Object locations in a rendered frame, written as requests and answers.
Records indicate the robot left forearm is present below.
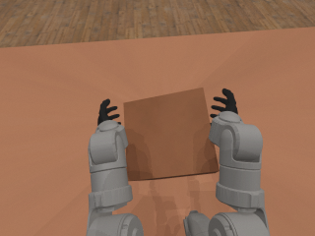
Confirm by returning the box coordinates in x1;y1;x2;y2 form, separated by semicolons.
86;120;133;236

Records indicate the left robot upper arm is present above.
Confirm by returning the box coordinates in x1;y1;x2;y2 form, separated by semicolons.
87;212;144;236

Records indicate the robot right forearm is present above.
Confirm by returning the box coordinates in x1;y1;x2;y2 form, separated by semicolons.
209;111;271;236

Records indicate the robot left hand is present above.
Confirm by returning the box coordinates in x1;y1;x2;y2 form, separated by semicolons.
97;98;121;125

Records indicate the right robot upper arm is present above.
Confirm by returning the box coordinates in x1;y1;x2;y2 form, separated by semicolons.
208;211;270;236

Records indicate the carton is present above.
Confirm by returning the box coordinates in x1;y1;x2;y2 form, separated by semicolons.
123;88;220;182

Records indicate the robot right thigh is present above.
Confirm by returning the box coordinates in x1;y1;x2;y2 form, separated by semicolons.
183;212;210;236

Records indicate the robot right hand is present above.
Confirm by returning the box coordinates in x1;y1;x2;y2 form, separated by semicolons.
210;88;238;126

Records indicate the robot right shin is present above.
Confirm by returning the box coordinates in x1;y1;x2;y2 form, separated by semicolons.
189;209;198;214

